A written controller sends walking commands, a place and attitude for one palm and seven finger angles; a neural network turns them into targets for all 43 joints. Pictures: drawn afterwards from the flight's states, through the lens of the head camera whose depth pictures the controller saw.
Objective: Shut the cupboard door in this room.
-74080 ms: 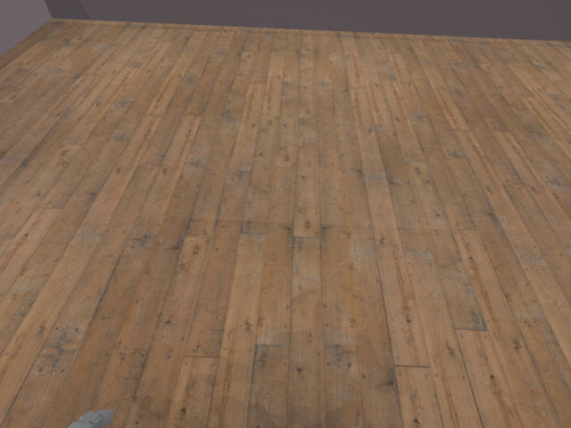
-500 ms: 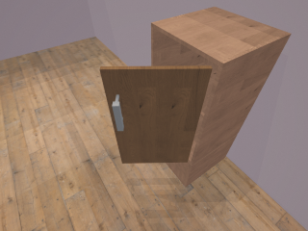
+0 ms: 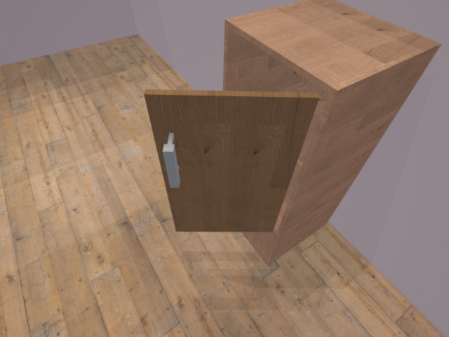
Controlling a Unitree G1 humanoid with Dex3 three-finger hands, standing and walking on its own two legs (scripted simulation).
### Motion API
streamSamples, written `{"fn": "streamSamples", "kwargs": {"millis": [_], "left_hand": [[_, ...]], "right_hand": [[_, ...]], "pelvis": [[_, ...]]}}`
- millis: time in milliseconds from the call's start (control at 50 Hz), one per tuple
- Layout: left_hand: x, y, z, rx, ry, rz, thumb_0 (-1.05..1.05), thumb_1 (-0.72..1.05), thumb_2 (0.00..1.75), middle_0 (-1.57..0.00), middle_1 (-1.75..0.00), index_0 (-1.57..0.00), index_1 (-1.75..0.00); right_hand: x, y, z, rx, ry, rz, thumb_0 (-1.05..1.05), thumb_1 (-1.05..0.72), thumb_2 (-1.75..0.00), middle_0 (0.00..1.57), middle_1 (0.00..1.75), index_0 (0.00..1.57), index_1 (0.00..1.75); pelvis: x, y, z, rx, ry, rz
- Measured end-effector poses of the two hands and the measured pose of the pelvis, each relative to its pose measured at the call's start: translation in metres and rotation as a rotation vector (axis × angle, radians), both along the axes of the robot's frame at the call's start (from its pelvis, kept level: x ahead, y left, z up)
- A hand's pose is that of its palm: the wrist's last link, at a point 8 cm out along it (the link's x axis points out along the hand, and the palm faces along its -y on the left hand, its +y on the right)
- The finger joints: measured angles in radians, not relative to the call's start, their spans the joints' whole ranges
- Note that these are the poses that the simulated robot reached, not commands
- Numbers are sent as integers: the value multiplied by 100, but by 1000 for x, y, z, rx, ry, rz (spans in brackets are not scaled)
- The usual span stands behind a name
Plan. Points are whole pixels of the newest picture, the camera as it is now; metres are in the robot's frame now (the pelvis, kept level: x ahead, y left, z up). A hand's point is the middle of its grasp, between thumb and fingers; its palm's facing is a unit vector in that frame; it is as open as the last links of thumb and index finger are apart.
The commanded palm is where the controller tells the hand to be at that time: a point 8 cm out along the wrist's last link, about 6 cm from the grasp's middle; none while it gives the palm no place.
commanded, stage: look again from close up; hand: left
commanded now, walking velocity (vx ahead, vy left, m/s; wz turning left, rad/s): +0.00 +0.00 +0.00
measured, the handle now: (173, 160) +0.50 +0.16 -0.02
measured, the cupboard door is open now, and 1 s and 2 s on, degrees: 57 57 57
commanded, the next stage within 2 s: raise the hand and make a fist in 0.26 s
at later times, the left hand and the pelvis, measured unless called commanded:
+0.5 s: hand (127, 310) +0.17 +0.19 -0.06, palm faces +0.26 -0.95 -0.16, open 7.3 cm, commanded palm +0.11 +0.22 -0.07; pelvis +0.01 -0.02 -0.02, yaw +2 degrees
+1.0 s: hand (142, 313) +0.17 +0.16 -0.05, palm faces +0.04 -1.00 -0.03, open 5.1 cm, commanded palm +0.14 +0.21 -0.05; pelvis -0.04 -0.05 -0.11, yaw +3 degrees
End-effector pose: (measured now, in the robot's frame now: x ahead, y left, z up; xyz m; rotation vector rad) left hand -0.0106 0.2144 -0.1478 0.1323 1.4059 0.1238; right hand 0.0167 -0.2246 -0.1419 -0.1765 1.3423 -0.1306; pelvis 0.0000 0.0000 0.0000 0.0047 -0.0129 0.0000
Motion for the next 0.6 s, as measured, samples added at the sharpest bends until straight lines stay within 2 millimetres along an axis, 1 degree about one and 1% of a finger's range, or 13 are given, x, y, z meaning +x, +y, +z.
{"fn": "streamSamples", "kwargs": {"millis": [100,180,280,380,400,420,480,520,540,560,600], "left_hand": [[16,0,-1,7,-27,-7,1,91,89,-20,-30,-20,-30],[29,2,0,17,-54,-12,1,91,89,-20,-30,-20,-30],[44,4,3,28,-85,-16,0,91,89,-20,-30,-20,-30],[53,4,4,39,-107,-21,0,91,89,-20,-30,-20,-30],[63,9,10,41,-169,51,0,90,89,-20,-30,-21,-30],[82,15,24,68,-301,80,1,90,89,-20,-30,-21,-30],[138,18,88,115,-749,98,1,91,89,-21,-31,-21,-31],[167,16,122,111,-1007,88,1,91,89,-22,-33,-23,-33],[177,13,133,95,-1116,78,1,91,89,-23,-34,-24,-34],[184,11,139,72,-1211,62,1,91,89,-24,-35,-24,-35],[187,2,142,12,-1372,2,0,91,89,-26,-38,-27,-37]], "right_hand": [[18,-6,3,-11,-34,5,1,-92,-90,20,30,20,30],[28,-9,4,-15,-50,10,1,-92,-90,20,30,20,30],[33,-12,4,-15,-53,12,1,-92,-90,20,30,20,30],[32,-14,4,-13,-45,10,1,-91,-90,20,30,20,30],[34,-16,5,-26,-81,11,1,-91,-90,20,30,20,30],[38,-19,8,-46,-151,6,1,-91,-90,20,30,20,30],[58,-27,17,-54,-382,10,1,-91,-90,20,30,20,30],[75,-33,18,-44,-499,35,1,-91,-90,20,30,20,30],[84,-37,18,-40,-546,45,1,-91,-90,20,30,20,30],[93,-41,18,-38,-588,56,1,-91,-90,20,30,20,30],[111,-49,18,-43,-667,85,1,-91,-90,20,30,20,30]], "pelvis": [[6,-3,0,0,-4,-2],[9,-6,1,-1,-4,-2],[13,-9,1,-1,-3,1],[15,-10,1,-5,-1,3],[13,-12,-1,-5,-7,9],[11,-13,-4,-2,-9,13],[10,-17,-12,20,1,27],[7,-20,-21,23,40,41],[3,-21,-26,19,65,39],[-1,-24,-31,16,91,35],[-9,-30,-46,19,147,26]]}}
